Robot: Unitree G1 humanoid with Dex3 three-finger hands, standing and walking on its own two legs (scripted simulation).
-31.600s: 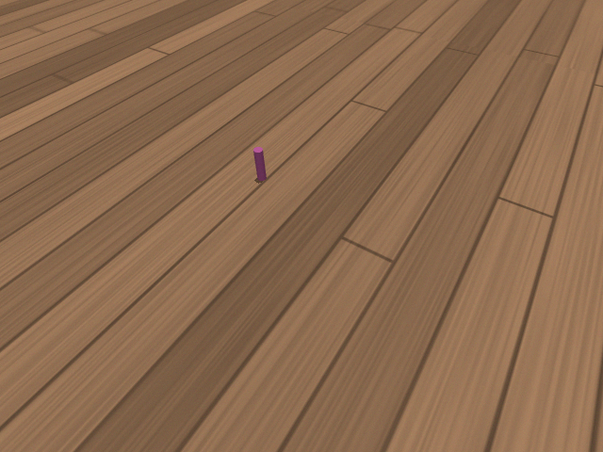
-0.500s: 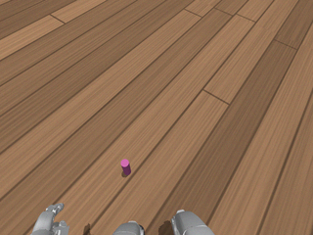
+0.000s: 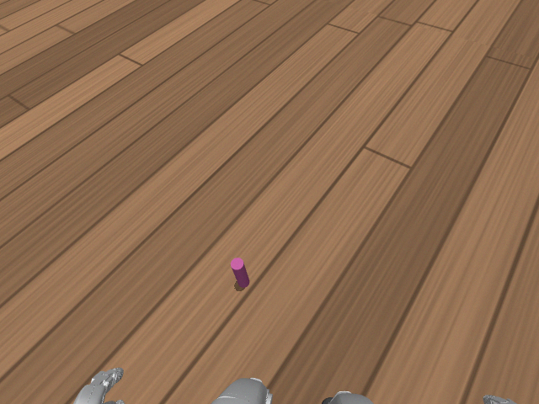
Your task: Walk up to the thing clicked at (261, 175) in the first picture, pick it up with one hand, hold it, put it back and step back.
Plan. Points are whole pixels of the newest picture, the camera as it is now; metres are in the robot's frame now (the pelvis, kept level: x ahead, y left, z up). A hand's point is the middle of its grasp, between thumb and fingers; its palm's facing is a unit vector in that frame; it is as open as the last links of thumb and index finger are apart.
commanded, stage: step back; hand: left
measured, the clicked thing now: (240, 273) +0.56 +0.20 -0.68
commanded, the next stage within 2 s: none
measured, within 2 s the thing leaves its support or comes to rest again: neither
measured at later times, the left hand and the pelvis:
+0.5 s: hand out of the picture -0.09 +0.28 -0.17, palm faces -0.04 -0.92 -0.39, open 7.4 cm; pelvis -0.16 +0.00 -0.01, yaw -3 degrees
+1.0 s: hand out of the picture -0.18 +0.25 -0.15, palm faces +0.03 -0.93 -0.36, open 7.4 cm; pelvis -0.32 -0.01 -0.01, yaw +3 degrees
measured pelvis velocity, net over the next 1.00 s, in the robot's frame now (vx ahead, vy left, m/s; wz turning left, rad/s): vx -0.32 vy -0.01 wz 0.05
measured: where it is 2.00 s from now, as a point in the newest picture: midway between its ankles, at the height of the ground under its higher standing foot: outside the picture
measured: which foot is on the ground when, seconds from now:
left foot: up 0.00-0.10, down 0.12-0.58, up 0.60-0.88, down 0.90-1.00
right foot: down 0.00-0.14, up 0.16-0.52, down 0.54-0.92, up 0.94-1.00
